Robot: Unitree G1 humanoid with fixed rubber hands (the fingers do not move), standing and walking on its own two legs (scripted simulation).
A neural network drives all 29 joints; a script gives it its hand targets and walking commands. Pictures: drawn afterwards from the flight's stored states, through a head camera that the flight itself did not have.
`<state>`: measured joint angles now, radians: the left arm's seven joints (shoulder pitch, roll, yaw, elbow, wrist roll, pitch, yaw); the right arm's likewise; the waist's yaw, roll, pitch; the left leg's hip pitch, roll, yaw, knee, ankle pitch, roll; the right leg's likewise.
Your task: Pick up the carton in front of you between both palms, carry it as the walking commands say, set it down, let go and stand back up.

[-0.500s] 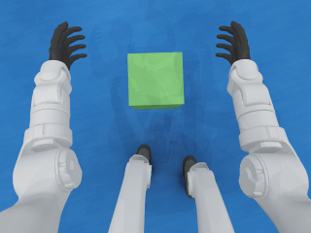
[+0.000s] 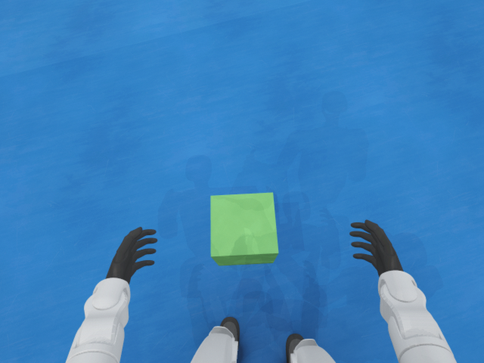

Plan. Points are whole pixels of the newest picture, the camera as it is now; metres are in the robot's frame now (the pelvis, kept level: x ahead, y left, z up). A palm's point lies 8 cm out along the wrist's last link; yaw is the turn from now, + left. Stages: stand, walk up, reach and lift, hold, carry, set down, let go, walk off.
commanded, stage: let go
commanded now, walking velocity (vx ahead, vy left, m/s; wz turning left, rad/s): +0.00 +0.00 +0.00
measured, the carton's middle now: (244, 231) +0.46 +0.06 -0.62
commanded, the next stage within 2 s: stand in 0.72 s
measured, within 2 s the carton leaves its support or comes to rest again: neither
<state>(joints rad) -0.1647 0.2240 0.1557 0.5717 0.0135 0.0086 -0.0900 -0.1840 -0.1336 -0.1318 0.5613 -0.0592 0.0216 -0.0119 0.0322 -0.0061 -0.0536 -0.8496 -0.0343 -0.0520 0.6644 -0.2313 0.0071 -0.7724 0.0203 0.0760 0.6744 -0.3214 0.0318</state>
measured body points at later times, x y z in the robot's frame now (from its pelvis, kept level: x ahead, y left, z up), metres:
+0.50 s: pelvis +0.02 -0.03 +0.03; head +0.04 -0.02 +0.48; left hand +0.20 +0.20 -0.05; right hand +0.20 -0.26 -0.04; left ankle +0.03 +0.11 -0.71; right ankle -0.02 -0.14 -0.71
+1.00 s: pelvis +0.06 -0.01 +0.01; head +0.06 -0.01 +0.46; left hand +0.15 +0.28 -0.08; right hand +0.18 -0.26 -0.10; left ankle +0.03 +0.11 -0.71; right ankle -0.02 -0.14 -0.71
